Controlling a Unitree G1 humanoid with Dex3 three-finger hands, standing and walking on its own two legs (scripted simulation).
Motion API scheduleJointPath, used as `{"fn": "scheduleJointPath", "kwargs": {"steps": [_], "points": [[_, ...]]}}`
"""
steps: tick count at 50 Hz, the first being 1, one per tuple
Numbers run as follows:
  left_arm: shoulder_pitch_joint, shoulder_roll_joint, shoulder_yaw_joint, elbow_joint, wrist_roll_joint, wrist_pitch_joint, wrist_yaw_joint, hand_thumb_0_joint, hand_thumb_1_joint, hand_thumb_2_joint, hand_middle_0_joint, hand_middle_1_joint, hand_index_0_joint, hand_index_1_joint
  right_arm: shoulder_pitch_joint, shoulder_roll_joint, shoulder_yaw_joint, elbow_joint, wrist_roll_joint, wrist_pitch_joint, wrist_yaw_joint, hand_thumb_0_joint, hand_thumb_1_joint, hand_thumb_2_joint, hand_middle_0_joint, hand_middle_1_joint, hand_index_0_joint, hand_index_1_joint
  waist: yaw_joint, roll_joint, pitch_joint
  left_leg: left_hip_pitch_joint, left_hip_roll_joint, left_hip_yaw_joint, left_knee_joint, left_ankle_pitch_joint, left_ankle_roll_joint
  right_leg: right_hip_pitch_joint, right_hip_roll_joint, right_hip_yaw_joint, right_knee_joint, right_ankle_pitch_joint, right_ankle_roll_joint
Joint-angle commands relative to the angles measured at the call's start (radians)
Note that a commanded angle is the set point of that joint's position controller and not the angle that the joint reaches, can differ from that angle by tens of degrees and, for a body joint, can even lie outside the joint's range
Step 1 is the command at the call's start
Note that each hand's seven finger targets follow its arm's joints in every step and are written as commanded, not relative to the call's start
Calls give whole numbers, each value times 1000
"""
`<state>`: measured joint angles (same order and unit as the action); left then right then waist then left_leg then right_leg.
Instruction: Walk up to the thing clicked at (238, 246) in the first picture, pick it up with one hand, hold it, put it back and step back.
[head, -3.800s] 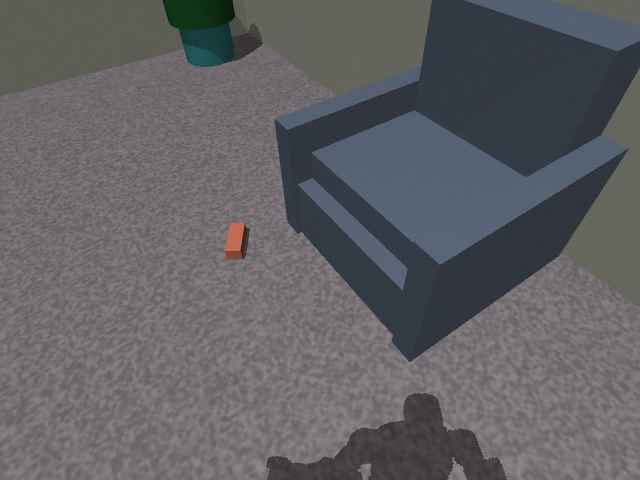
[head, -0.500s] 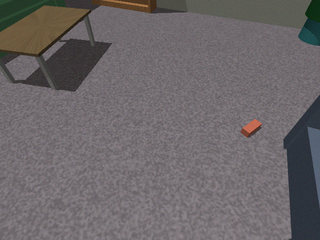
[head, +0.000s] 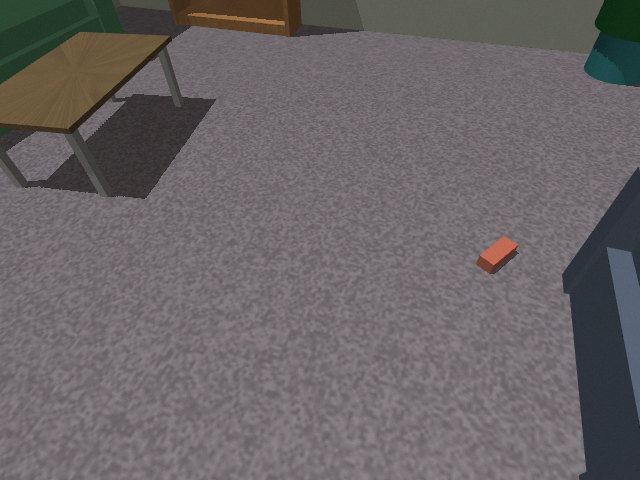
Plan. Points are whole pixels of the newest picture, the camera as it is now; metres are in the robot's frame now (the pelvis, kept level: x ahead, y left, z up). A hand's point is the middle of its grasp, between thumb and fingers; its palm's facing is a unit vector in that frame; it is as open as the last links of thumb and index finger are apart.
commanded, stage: stand
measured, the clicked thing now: (497, 254) +1.08 -0.62 -0.75
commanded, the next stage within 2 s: none
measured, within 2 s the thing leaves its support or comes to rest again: neither
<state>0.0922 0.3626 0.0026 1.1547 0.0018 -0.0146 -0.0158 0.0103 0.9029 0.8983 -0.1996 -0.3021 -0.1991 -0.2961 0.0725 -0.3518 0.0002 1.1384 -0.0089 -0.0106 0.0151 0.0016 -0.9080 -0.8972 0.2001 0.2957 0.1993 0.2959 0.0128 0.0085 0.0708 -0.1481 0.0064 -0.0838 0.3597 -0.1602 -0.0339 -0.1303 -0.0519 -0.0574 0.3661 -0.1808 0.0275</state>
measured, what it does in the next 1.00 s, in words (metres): stands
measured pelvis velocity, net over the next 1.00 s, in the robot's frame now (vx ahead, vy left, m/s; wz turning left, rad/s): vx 0.00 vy -0.01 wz -0.01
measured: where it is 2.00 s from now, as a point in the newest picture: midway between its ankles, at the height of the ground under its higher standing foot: outside the picture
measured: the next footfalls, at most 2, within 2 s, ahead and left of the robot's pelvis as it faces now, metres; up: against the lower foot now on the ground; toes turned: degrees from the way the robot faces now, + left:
none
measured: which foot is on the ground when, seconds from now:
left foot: down 0.00-1.00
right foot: down 0.00-1.00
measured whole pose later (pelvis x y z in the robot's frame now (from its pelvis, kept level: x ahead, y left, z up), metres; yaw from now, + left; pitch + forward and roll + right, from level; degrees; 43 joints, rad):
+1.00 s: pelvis +0.00 -0.01 +0.00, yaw -1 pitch -3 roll +0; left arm 0.11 0.36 0.00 1.13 0.01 -0.01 -0.02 0.01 0.90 0.90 -0.20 -0.30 -0.20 -0.30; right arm 0.11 -0.35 0.00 1.15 -0.01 -0.01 0.01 0.00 -0.91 -0.90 0.20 0.30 0.20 0.30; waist 0.00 0.00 0.05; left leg -0.14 0.02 -0.07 0.33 -0.15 -0.04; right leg -0.13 -0.04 -0.05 0.36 -0.18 0.02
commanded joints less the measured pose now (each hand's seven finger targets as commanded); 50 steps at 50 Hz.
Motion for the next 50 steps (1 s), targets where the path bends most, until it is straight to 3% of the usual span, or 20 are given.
{"fn": "scheduleJointPath", "kwargs": {"steps": [1,5,9,11,18,24,33,37,40,42,44,48,50], "points": [[-43,215,39,-63,4,-18,17,0,900,900,-200,-300,-200,-300,-48,-218,-40,-58,1,-19,-17,0,-900,-900,200,300,200,300,2,-3,-116,6,99,-58,-58,121,40,41,-93,94,-78,41,-39],[-39,219,41,-61,1,-17,17,0,900,900,-200,-300,-200,-300,-35,-214,-36,-53,3,-17,-18,0,-900,-900,200,300,200,300,1,-15,-100,-9,98,-58,-69,102,39,48,-92,92,-81,21,-39],[-47,223,41,-64,4,-12,15,0,900,900,-200,-300,-200,-300,-21,-211,-36,-47,1,-14,-16,0,-900,-900,200,300,200,300,-5,-22,-65,-32,91,-56,-83,17,37,12,-91,104,-102,-76,-41],[-45,220,43,-70,3,-14,16,0,900,900,-200,-300,-200,-300,-24,-217,-38,-50,0,-16,-16,0,-900,-900,200,300,200,300,-2,-6,-94,-19,98,-54,-74,69,40,36,-94,103,-90,-16,-42],[-38,218,44,-74,5,-15,17,0,900,900,-200,-300,-200,-300,-15,-219,-35,-48,0,-20,-19,0,-900,-900,200,300,200,300,-1,0,-108,-9,106,-53,-74,118,40,52,-90,95,-72,50,-40],[-39,215,41,-75,5,-12,14,0,900,900,-200,-300,-200,-300,-5,-217,-32,-45,1,-15,-18,0,-900,-900,200,300,200,300,-5,-8,-69,-31,96,-50,-84,36,38,21,-86,102,-99,-43,-39],[-36,222,42,-82,5,-16,16,0,900,900,-200,-300,-200,-300,0,-219,-33,-51,1,-17,-19,0,-900,-900,200,300,200,300,-11,-7,-99,2,105,-45,-71,111,37,31,-88,101,-86,48,-40],[-34,217,40,-81,4,-13,15,0,900,900,-200,-300,-200,-300,4,-214,-31,-48,0,-16,-19,0,-900,-900,200,300,200,300,-11,-11,-67,-21,100,-45,-86,47,34,9,-84,102,-97,-31,-40],[-27,218,41,-83,5,-13,14,0,900,900,-200,-300,-200,-300,-2,-218,-31,-50,1,-18,-20,0,-900,-900,200,300,200,300,-6,2,-90,-9,109,-50,-81,92,37,35,-84,97,-79,17,-41],[-27,217,41,-77,7,-9,14,0,900,900,-200,-300,-200,-300,-1,-217,-31,-50,-1,-15,-21,0,-900,-900,200,300,200,300,-6,3,-64,-34,103,-52,-97,21,37,17,-80,93,-87,-39,-39],[-18,220,40,-78,6,-11,14,0,900,900,-200,-300,-200,-300,-3,-215,-32,-51,2,-15,-18,0,-900,-900,200,300,200,300,-2,-17,-63,-26,99,-51,-93,26,40,12,-83,99,-95,-50,-42],[-17,218,40,-83,8,-13,14,0,900,900,-200,-300,-200,-300,-6,-216,-34,-55,0,-17,-17,0,-900,-900,200,300,200,300,-5,-13,-73,-12,97,-47,-84,39,40,5,-85,102,-98,-40,-42],[-20,219,41,-86,7,-14,14,0,900,900,-200,-300,-200,-300,-2,-221,-33,-55,1,-18,-18,0,-900,-900,200,300,200,300,-6,-2,-96,4,104,-45,-72,78,43,20,-87,101,-86,15,-42]]}}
